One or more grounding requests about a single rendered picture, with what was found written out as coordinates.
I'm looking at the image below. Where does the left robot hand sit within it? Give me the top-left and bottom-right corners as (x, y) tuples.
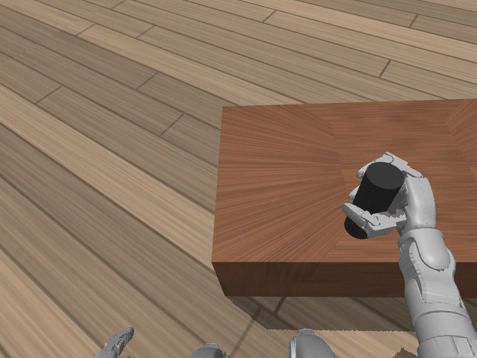
(95, 327), (134, 358)

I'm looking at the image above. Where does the right robot arm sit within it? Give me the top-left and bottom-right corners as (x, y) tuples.
(397, 227), (477, 358)

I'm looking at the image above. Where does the right robot hand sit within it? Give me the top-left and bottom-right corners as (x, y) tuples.
(342, 152), (436, 238)

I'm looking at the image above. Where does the can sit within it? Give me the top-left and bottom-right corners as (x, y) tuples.
(344, 162), (405, 239)

